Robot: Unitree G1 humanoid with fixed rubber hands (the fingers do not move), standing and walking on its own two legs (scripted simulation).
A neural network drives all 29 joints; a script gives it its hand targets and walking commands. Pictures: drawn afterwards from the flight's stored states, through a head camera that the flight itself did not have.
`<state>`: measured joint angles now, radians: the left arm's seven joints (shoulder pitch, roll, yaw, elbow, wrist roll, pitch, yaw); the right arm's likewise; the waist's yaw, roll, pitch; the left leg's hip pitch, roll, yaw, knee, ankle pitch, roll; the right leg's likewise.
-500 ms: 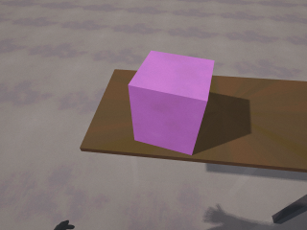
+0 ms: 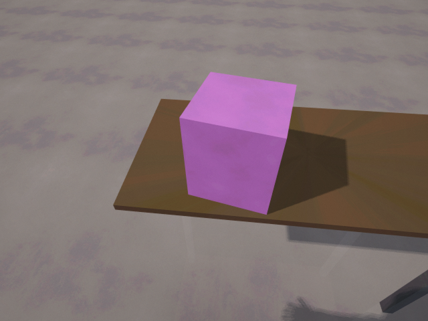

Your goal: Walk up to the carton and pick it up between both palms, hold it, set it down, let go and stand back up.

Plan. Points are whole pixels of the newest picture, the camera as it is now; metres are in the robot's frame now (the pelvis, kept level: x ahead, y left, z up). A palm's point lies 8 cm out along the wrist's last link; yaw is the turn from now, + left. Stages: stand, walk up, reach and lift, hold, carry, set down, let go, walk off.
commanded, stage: stand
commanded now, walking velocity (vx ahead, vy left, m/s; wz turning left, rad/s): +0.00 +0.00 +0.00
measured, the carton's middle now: (238, 143) +0.54 -0.06 +0.04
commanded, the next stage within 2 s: none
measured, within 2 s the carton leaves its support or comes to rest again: neither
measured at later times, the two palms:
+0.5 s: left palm out of the picture +0.09 +0.28 -0.10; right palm out of the picture +0.03 -0.28 -0.13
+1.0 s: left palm out of the picture +0.08 +0.28 -0.11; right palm out of the picture +0.02 -0.28 -0.13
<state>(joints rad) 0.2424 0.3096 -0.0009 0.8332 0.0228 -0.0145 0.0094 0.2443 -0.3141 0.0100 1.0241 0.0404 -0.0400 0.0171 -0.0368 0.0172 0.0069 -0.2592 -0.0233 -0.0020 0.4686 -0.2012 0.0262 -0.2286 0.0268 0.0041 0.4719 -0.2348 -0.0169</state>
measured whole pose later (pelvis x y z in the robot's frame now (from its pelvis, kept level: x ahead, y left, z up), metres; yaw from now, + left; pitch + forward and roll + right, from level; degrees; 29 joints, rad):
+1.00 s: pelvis +0.00 +0.00 +0.00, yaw +0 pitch -1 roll +0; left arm 0.24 0.31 0.00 0.87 0.01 -0.02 0.01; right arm 0.24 -0.31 0.01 1.04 0.04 -0.04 0.02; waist -0.04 0.02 0.01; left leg -0.26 -0.02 0.00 0.47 -0.20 0.03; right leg -0.23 0.03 0.00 0.47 -0.23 -0.02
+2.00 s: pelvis +0.00 +0.00 +0.00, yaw +0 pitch -1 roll +0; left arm 0.24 0.31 0.00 0.89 0.01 -0.02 0.01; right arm 0.24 -0.31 0.01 1.04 0.04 -0.04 0.02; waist -0.04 0.02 0.01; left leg -0.26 -0.02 0.00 0.47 -0.19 0.03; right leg -0.23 0.03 0.00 0.47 -0.23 -0.02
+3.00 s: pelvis -0.01 +0.00 +0.00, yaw +0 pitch -1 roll +0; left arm 0.24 0.31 0.00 0.90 0.00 -0.02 0.01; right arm 0.24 -0.31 0.01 1.05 0.04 -0.04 0.02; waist -0.04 0.02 0.01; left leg -0.26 -0.02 0.00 0.47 -0.19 0.03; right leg -0.23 0.03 0.00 0.47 -0.23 -0.02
